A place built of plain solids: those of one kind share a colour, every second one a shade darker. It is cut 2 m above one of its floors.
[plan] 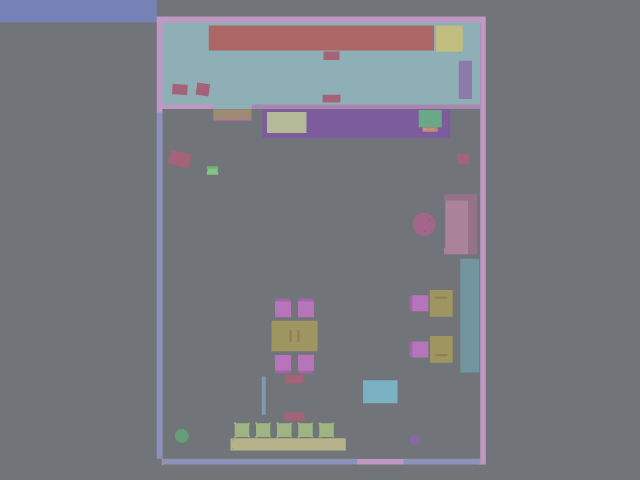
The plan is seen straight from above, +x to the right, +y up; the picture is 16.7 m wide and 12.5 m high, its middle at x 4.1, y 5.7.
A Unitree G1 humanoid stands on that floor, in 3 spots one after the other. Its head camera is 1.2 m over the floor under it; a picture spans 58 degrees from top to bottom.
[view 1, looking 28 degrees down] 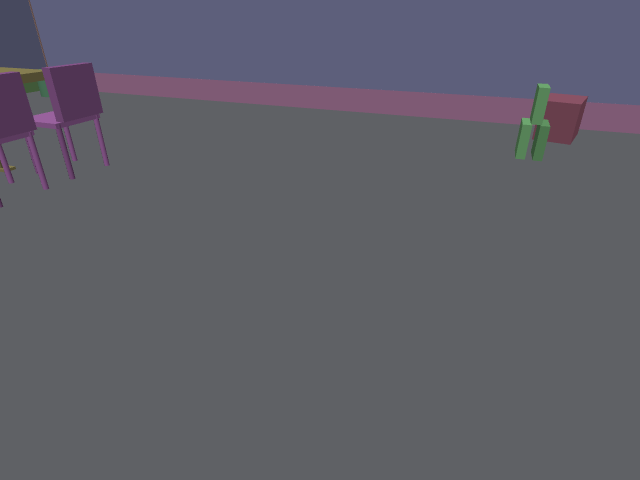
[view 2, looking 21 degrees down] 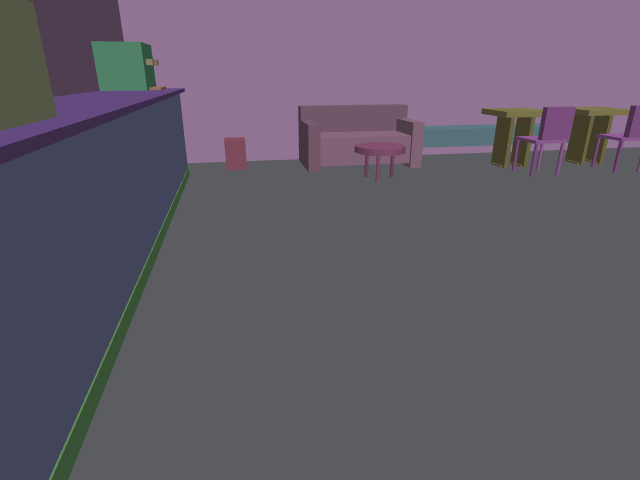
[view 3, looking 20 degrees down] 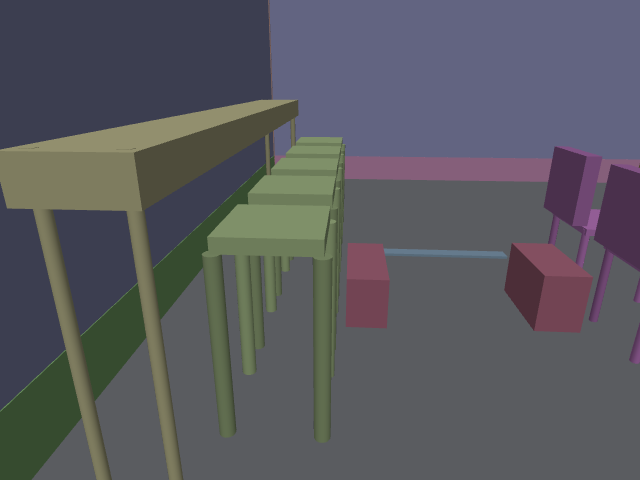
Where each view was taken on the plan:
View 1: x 5.67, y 7.11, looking -159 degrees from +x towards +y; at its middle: ground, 2.56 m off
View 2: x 1.82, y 7.81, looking -11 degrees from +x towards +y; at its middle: ground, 3.35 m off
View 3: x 5.67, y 1.00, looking -176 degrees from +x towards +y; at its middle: bar_stool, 1.29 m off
